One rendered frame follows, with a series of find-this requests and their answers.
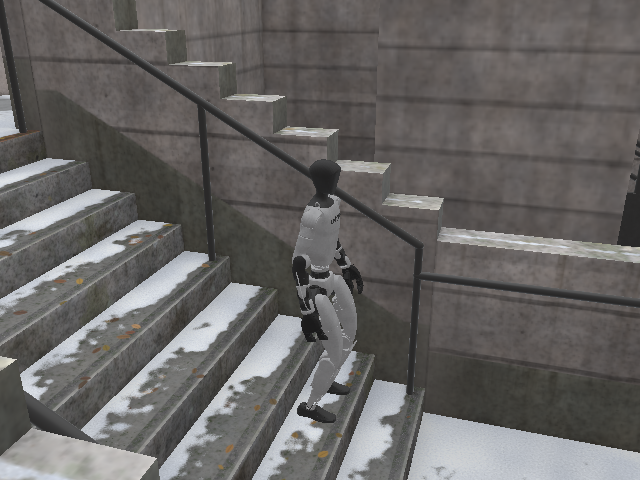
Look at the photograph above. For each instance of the robot left forearm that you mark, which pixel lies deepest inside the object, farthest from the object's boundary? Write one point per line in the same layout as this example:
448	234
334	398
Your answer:
341	258

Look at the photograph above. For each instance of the robot left hand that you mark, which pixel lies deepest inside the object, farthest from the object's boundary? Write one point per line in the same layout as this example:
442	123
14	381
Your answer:
350	274

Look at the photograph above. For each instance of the robot right forearm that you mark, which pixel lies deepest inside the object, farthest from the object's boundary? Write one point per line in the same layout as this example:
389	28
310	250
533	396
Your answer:
299	265

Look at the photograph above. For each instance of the left robot foot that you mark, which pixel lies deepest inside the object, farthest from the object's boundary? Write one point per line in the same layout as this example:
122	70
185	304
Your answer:
338	389

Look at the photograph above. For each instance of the robot right hand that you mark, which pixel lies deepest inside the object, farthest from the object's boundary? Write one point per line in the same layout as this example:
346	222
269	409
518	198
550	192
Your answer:
310	323

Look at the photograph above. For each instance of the robot right upper arm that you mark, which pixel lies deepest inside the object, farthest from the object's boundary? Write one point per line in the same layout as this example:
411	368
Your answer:
310	223

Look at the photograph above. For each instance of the robot right shin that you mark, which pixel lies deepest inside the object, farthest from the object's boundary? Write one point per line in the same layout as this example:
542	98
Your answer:
322	381

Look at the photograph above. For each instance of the robot left upper arm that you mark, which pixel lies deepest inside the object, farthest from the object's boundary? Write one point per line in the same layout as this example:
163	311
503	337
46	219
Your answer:
336	198

